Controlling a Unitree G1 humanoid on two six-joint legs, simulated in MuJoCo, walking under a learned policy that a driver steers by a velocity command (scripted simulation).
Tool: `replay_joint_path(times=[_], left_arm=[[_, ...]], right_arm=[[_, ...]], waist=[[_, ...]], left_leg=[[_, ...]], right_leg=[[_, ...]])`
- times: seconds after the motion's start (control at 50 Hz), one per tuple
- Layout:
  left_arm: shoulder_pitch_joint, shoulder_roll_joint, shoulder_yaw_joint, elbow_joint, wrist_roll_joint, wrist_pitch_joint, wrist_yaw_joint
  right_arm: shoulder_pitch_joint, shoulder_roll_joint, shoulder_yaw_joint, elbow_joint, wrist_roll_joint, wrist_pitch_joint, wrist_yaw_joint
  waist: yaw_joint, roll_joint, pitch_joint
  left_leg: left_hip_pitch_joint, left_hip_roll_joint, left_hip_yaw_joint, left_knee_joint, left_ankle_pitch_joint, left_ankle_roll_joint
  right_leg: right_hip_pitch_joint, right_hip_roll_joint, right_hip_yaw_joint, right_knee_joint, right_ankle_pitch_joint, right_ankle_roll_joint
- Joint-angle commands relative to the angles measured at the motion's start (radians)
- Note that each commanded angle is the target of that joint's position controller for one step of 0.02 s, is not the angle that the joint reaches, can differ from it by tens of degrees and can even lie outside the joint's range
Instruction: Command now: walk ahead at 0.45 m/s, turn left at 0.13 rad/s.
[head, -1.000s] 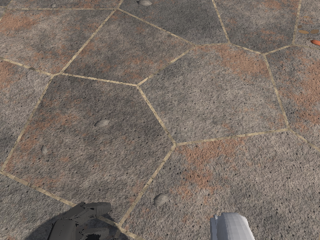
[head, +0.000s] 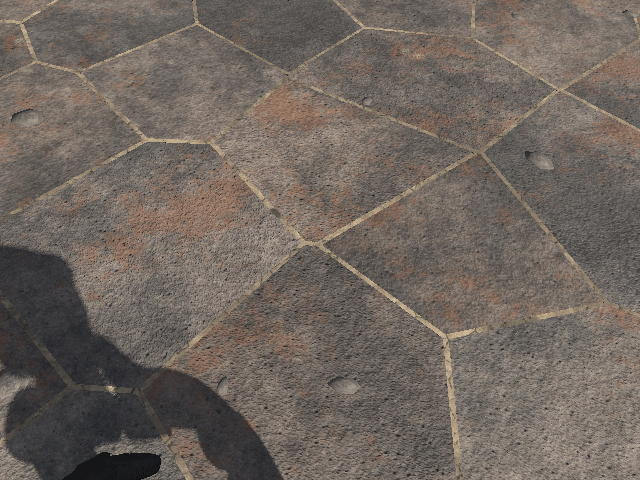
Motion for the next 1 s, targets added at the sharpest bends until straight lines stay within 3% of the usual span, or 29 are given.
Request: replay_joint_path(times=[0.02,0.08,0.12,0.16,0.2,0.22,0.24,0.26,0.28,0.3,0.32,0.34,0.4,0.48,0.54,0.6,0.66,0.68,0.7,0.72,0.74,0.76,0.78,0.8,0.82,0.84,0.88,0.94,1.0], left_arm=[[-0.183,0.049,0.006,-0.095,-0.016,-0.008,-0.007],[-0.152,0.081,0.021,-0.088,-0.028,0.007,-0.013],[-0.108,0.103,0.036,-0.084,-0.025,0.017,-0.008],[0.033,0.149,0.065,-0.044,-0.029,0.037,0.004],[0.283,0.184,0.095,0.038,-0.013,0.060,0.023],[0.374,0.237,0.092,0.051,-0.007,0.045,0.031],[0.337,0.284,0.086,0.027,0.000,0.015,0.019],[0.294,0.197,0.072,0.020,-0.009,0.004,0.015],[0.251,0.170,0.067,0.012,-0.008,-0.001,0.020],[0.209,0.171,0.062,0.000,-0.003,-0.003,0.024],[0.181,0.164,0.056,-0.005,0.006,-0.008,0.028],[0.174,0.144,0.046,-0.009,0.016,-0.013,0.037],[0.193,0.141,0.044,-0.008,-0.002,-0.020,0.054],[0.251,0.179,0.053,-0.001,-0.005,-0.010,0.071],[0.315,0.182,0.055,0.015,-0.014,0.009,0.077],[0.355,0.170,0.055,0.026,-0.022,0.028,0.081],[0.334,0.174,0.063,0.018,-0.013,0.045,0.086],[0.312,0.169,0.063,0.009,-0.010,0.048,0.084],[0.301,0.133,0.051,-0.001,-0.002,0.046,0.078],[0.316,0.074,0.028,-0.024,0.019,0.042,0.073],[0.484,0.020,0.008,-0.028,-0.011,0.029,0.070],[0.468,0.123,0.021,0.001,-0.029,0.026,0.073],[0.329,0.173,0.034,-0.019,-0.025,0.027,0.071],[0.245,0.160,0.032,-0.043,-0.010,0.023,0.072],[0.193,0.147,0.033,-0.062,0.004,0.018,0.068],[0.195,0.127,0.031,-0.068,0.005,0.016,0.061],[0.221,0.088,0.019,-0.060,0.003,0.020,0.054],[0.146,0.057,0.000,-0.081,0.015,0.019,0.049],[0.045,0.049,-0.010,-0.094,0.010,0.007,0.041]], right_arm=[[0.008,-0.182,-0.048,-0.030,-0.008,-0.021,-0.016],[-0.037,-0.206,-0.059,-0.004,-0.008,-0.031,-0.014],[-0.077,-0.222,-0.066,0.003,-0.018,-0.032,-0.009],[-0.115,-0.241,-0.077,0.005,-0.035,-0.017,-0.007],[-0.156,-0.246,-0.079,-0.008,-0.026,0.002,-0.012],[-0.106,-0.169,-0.055,-0.026,-0.032,0.006,-0.018],[0.085,-0.029,-0.013,-0.045,-0.017,-0.016,-0.005],[-0.020,-0.135,-0.023,-0.048,0.019,-0.049,0.003],[-0.144,-0.195,-0.035,-0.080,0.043,-0.068,0.009],[-0.211,-0.195,-0.029,-0.097,0.023,-0.079,0.002],[-0.248,-0.207,-0.036,-0.112,-0.001,-0.085,-0.005],[-0.240,-0.206,-0.038,-0.120,-0.010,-0.079,-0.005],[-0.242,-0.182,-0.033,-0.137,-0.026,-0.055,-0.013],[-0.394,-0.147,-0.018,-0.185,-0.031,-0.055,-0.015],[-0.496,-0.125,-0.010,-0.201,-0.020,-0.065,-0.003],[-0.541,-0.155,-0.022,-0.212,-0.007,-0.075,0.012],[-0.500,-0.193,-0.044,-0.205,-0.001,-0.086,0.019],[-0.422,-0.212,-0.057,-0.187,0.000,-0.090,0.015],[-0.300,-0.243,-0.073,-0.165,-0.010,-0.094,0.007],[-0.136,-0.296,-0.084,-0.152,-0.024,-0.090,-0.003],[-0.065,-0.362,-0.102,-0.096,-0.031,-0.077,0.007],[-0.067,-0.250,-0.084,-0.103,-0.009,-0.071,0.012],[-0.116,-0.191,-0.068,-0.107,-0.005,-0.065,0.007],[-0.163,-0.186,-0.062,-0.107,-0.013,-0.057,0.008],[-0.192,-0.178,-0.058,-0.098,-0.017,-0.054,0.010],[-0.203,-0.167,-0.052,-0.093,-0.025,-0.056,0.011],[-0.199,-0.158,-0.050,-0.071,-0.014,-0.061,0.015],[-0.183,-0.214,-0.064,-0.044,0.000,-0.060,0.013],[-0.160,-0.249,-0.071,-0.022,0.006,-0.049,0.010]], waist=[[-0.017,0.169,0.091],[0.016,0.184,0.114],[0.052,0.180,0.082],[0.117,0.199,-0.021],[0.238,0.117,-0.115],[0.203,-0.072,-0.169],[0.046,-0.329,-0.288],[0.108,-0.172,-0.235],[0.117,-0.071,-0.122],[0.101,0.037,-0.095],[0.083,0.060,-0.057],[0.055,0.038,-0.058],[0.044,0.025,-0.015],[0.102,0.033,0.036],[0.158,0.007,0.023],[0.171,-0.008,0.016],[0.130,-0.055,-0.001],[0.084,-0.068,-0.035],[0.020,-0.053,-0.134],[-0.035,0.058,-0.301],[0.042,0.413,-0.372],[0.008,0.294,-0.307],[-0.021,0.169,-0.163],[-0.006,0.083,-0.083],[0.011,0.076,-0.023],[0.039,0.102,-0.013],[0.064,0.140,-0.023],[0.053,0.128,-0.004],[0.019,0.119,0.006]], left_leg=[[0.034,0.261,-0.152,-0.197,0.154,0.150],[0.050,0.269,-0.063,-0.243,0.203,0.113],[0.079,0.257,0.005,-0.197,0.412,0.083],[0.160,0.248,0.050,-0.022,0.721,0.049],[0.057,0.168,0.099,0.378,0.860,-0.002],[-0.211,0.118,0.097,0.771,0.355,-0.025],[-0.554,-0.072,-0.019,1.102,-0.324,-0.088],[-0.632,-0.020,-0.123,1.185,-0.255,-0.063],[-0.666,0.034,-0.107,1.148,-0.147,-0.039],[-0.629,0.079,-0.095,1.086,-0.079,-0.027],[-0.597,0.108,-0.090,1.030,-0.038,-0.030],[-0.551,0.128,-0.100,0.986,-0.003,-0.030],[-0.583,0.150,-0.072,0.857,0.014,-0.064],[-0.589,0.119,-0.036,0.534,0.247,-0.121],[-0.496,0.063,-0.013,0.343,0.385,-0.138],[-0.491,0.042,-0.045,0.243,0.367,-0.122],[-0.428,0.032,-0.062,0.184,0.248,-0.083],[-0.320,0.024,-0.044,0.151,0.231,-0.055],[-0.128,0.076,-0.058,0.146,0.243,-0.007],[0.155,0.256,-0.246,0.183,0.179,0.066],[0.432,0.459,-0.730,0.092,-0.001,0.253],[0.386,0.456,-0.815,0.039,-0.244,0.237],[0.260,0.400,-0.640,0.023,-0.223,0.188],[0.131,0.352,-0.510,0.007,-0.093,0.161],[0.038,0.310,-0.421,-0.013,0.031,0.158],[-0.022,0.276,-0.351,-0.037,0.109,0.147],[-0.070,0.249,-0.280,-0.069,0.193,0.159],[-0.114,0.255,-0.205,-0.113,0.269,0.182],[-0.144,0.229,-0.123,-0.125,0.275,0.156]], right_leg=[[-0.078,0.005,-0.042,-0.201,0.127,-0.001],[0.026,-0.002,-0.037,-0.294,0.180,-0.035],[0.140,0.023,-0.053,-0.313,0.174,-0.061],[0.278,0.063,-0.062,-0.300,0.117,-0.087],[0.584,0.136,-0.092,-0.369,0.105,-0.120],[0.788,-0.039,0.191,-0.333,0.038,-0.180],[0.973,-0.264,0.824,-0.548,-0.261,-0.393],[0.897,-0.260,0.906,-0.700,-0.415,-0.360],[0.780,-0.234,0.746,-0.697,-0.409,-0.310],[0.666,-0.198,0.639,-0.696,-0.307,-0.277],[0.561,-0.165,0.557,-0.702,-0.208,-0.276],[0.502,-0.129,0.504,-0.718,-0.172,-0.272],[0.431,-0.095,0.415,-0.742,-0.066,-0.288],[0.370,-0.034,0.312,-0.729,0.050,-0.250],[0.368,-0.018,0.304,-0.687,0.040,-0.218],[0.473,-0.044,0.381,-0.605,0.012,-0.203],[0.566,-0.073,0.457,-0.499,0.099,-0.175],[0.559,-0.054,0.450,-0.430,0.195,-0.157],[0.529,-0.012,0.396,-0.278,0.260,-0.129],[0.396,0.048,0.306,-0.003,0.075,-0.095],[0.019,0.187,0.193,0.296,-0.436,-0.021],[-0.103,0.097,0.217,0.420,-0.406,-0.013],[-0.127,0.068,0.203,0.439,-0.306,-0.007],[-0.108,0.041,0.170,0.413,-0.239,-0.005],[-0.102,0.017,0.165,0.358,-0.198,-0.004],[-0.059,-0.010,0.155,0.309,-0.175,-0.005],[-0.017,-0.028,0.114,0.219,-0.171,0.003],[-0.013,-0.053,0.074,0.036,-0.098,0.022],[0.060,-0.039,0.046,-0.168,0.073,0.022]])
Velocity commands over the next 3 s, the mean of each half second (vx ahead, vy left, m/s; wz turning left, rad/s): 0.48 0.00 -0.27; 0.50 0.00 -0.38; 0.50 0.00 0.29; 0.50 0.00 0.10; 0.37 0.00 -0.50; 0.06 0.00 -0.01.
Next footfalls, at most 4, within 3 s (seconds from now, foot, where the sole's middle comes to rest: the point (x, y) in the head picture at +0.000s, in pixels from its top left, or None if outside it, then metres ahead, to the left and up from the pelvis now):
0.20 right None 0.33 -0.15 -0.78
0.72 left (306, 405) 0.65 -0.03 -0.78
1.18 right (446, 354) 0.77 -0.36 -0.78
1.70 left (352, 245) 1.11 -0.17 -0.78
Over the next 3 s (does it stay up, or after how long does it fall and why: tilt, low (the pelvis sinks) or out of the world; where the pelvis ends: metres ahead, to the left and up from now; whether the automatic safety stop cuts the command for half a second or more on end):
stays up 1.41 -0.38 -0.02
